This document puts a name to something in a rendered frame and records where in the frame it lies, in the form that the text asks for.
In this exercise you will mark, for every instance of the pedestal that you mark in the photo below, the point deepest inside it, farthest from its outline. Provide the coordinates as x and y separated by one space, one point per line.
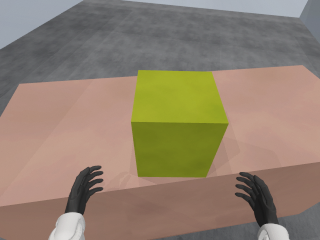
51 131

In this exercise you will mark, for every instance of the left robot forearm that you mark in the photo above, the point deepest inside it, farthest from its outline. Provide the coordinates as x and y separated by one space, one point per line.
69 226

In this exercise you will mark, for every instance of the carton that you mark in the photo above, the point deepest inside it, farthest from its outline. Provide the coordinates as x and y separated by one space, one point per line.
178 122

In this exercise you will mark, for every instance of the robot right hand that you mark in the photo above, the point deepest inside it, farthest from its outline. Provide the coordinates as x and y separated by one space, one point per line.
260 199

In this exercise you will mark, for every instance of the right robot forearm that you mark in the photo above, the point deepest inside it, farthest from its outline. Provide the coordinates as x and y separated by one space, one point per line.
271 231

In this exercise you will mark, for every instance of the robot left hand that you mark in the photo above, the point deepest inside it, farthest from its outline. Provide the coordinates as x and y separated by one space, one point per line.
80 192

